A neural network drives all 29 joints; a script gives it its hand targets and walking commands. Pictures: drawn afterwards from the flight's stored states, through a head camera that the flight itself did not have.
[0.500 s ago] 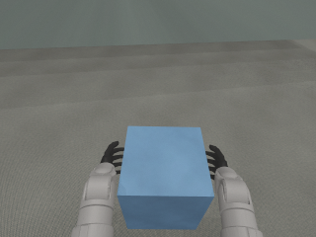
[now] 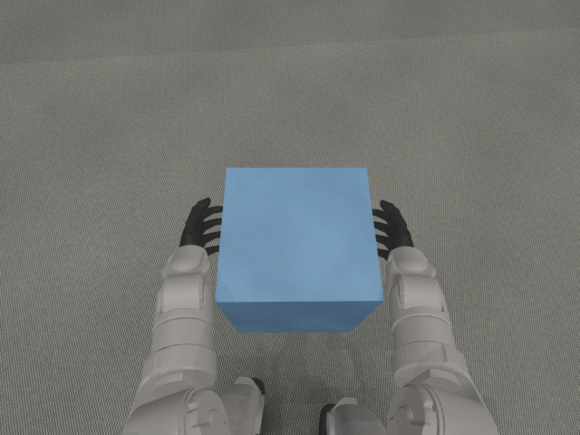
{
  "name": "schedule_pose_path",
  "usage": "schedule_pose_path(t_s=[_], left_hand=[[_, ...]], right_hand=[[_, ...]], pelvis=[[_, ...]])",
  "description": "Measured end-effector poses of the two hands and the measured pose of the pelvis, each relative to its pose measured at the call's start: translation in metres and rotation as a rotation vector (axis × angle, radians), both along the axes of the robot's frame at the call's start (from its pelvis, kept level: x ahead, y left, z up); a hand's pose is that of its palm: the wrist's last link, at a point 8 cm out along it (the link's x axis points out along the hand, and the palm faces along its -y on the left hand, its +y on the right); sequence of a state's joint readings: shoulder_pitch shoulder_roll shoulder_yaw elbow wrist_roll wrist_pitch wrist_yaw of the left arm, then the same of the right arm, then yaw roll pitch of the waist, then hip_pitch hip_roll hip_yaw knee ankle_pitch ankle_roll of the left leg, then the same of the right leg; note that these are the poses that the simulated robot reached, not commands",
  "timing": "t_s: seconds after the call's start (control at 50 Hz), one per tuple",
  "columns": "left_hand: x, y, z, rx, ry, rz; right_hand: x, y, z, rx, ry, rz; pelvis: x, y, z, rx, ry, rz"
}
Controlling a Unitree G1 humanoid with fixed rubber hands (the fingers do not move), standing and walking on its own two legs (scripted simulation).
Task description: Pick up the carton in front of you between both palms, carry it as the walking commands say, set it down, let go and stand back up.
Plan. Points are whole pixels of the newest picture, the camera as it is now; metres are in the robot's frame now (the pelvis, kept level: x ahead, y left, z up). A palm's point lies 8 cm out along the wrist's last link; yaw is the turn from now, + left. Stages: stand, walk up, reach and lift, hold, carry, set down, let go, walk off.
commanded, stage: set down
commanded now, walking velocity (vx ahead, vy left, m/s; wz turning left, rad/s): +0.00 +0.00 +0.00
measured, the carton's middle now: (295, 259) +0.38 +0.04 -0.11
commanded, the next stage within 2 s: none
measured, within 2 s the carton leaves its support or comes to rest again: neither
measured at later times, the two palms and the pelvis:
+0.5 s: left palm (210, 258) +0.39 +0.20 -0.19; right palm (362, 251) +0.44 -0.09 -0.19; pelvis -0.02 -0.02 -0.12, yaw -1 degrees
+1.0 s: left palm (218, 272) +0.41 +0.21 -0.35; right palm (341, 252) +0.50 -0.07 -0.35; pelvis -0.05 -0.01 -0.24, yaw -1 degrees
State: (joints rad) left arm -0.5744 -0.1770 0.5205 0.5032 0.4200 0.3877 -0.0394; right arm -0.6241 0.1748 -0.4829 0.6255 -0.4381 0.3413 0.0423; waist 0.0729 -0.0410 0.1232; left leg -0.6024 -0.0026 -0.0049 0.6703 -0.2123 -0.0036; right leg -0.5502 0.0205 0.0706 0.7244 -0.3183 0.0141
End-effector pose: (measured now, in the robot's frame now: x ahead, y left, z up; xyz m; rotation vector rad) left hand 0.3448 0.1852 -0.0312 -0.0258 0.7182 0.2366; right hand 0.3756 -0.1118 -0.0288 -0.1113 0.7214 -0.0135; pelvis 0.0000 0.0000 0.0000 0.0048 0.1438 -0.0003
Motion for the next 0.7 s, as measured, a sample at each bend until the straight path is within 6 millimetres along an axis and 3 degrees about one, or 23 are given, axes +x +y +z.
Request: schedule_pose_path(t_s=[0.1, 0.18, 0.44, 0.7], left_hand=[[0.005, 0.001, -0.058, 0.01, -0.014, 0.02], [0.011, 0.004, -0.092, 0.001, -0.047, 0.043], [0.041, 0.014, -0.143, -0.025, -0.054, 0.098], [0.055, 0.023, -0.23, -0.015, -0.033, 0.136]], right_hand=[[0.009, 0.002, -0.062, 0.016, -0.013, 0.013], [0.019, 0.005, -0.097, 0.048, -0.04, 0.007], [0.059, 0.016, -0.149, 0.078, -0.039, 0.019], [0.088, 0.028, -0.234, 0.053, -0.022, 0.081]], pelvis=[[-0.005, -0.01, -0.022, -0.007, 0.181, 0.002], [-0.007, -0.016, -0.044, -0.007, 0.318, -0.003], [-0.017, -0.017, -0.104, -0.007, 0.511, -0.004], [-0.033, -0.009, -0.172, -0.014, 0.65, -0.006]])
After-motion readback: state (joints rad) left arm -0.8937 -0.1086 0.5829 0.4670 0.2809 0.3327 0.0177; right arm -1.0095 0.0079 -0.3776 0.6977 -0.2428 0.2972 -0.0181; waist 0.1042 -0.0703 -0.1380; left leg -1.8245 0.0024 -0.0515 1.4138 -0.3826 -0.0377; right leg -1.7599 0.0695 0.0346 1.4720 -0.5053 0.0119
